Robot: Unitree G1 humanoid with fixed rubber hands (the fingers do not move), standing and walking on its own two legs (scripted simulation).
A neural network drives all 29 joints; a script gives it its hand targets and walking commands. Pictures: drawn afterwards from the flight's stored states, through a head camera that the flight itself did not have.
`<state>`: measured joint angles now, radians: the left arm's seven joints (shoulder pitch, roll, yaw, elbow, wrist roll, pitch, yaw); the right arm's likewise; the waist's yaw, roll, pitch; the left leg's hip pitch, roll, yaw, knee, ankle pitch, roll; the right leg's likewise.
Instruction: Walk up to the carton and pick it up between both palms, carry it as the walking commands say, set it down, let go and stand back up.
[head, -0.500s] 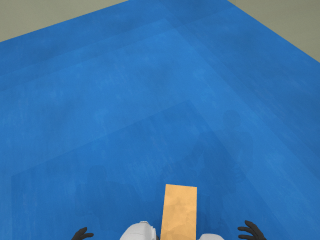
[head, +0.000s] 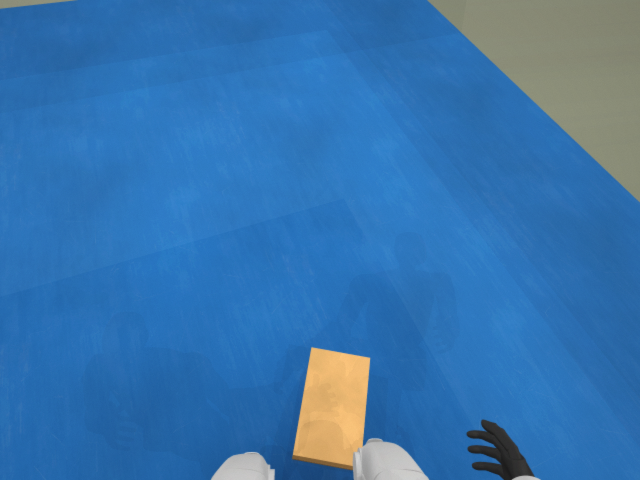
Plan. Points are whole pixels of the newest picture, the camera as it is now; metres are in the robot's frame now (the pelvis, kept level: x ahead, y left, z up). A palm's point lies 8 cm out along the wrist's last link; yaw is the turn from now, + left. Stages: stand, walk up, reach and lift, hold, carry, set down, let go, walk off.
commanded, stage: walk up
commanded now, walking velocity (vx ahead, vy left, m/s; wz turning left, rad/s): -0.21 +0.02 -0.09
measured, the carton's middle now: (331, 408) +0.32 -0.05 -0.68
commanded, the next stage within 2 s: none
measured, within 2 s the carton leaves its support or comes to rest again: neither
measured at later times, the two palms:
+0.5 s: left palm out of the picture -0.04 +0.24 -0.10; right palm out of the picture -0.05 -0.26 -0.14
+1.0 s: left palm out of the picture -0.13 +0.23 -0.12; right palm out of the picture -0.13 -0.23 -0.12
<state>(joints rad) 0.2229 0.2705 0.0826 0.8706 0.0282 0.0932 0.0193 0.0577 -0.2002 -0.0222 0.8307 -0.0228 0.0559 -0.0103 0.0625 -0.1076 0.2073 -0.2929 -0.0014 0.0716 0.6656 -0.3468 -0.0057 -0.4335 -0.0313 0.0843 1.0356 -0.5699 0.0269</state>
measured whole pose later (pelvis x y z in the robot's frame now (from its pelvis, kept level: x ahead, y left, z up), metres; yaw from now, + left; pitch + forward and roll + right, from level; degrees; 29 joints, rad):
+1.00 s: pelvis -0.17 -0.01 +0.01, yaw -2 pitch -4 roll +1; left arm 0.28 0.20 0.03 0.99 0.02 0.03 0.00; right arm 0.26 -0.14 0.00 0.97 -0.02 0.03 -0.03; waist 0.01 -0.01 0.01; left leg -0.15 0.05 0.07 0.56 -0.34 -0.03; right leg -0.19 0.00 -0.01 0.58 -0.30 -0.01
